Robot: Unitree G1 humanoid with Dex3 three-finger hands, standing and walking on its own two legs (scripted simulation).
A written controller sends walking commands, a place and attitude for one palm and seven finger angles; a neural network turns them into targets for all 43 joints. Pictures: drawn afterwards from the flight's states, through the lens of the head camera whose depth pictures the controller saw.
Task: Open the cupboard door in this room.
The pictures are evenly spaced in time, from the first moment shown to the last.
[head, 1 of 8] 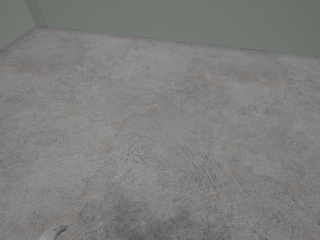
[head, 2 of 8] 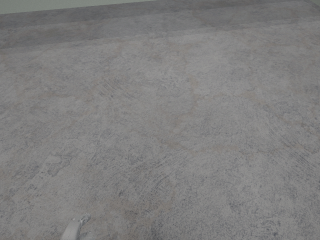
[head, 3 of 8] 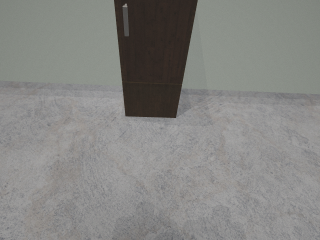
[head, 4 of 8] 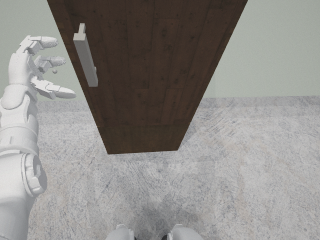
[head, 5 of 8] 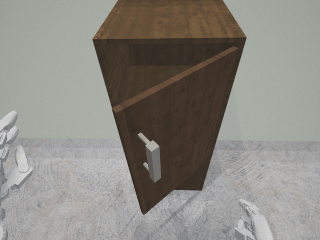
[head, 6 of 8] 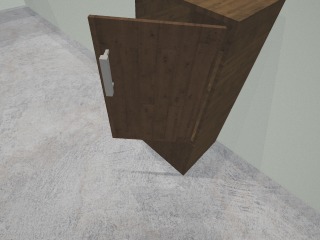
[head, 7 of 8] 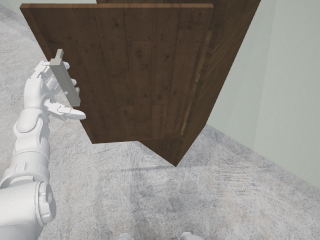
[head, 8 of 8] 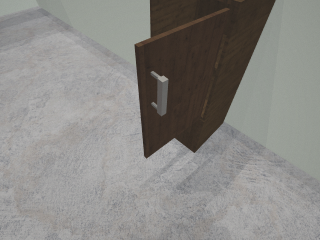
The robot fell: no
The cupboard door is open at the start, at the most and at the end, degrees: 0 86 85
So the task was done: yes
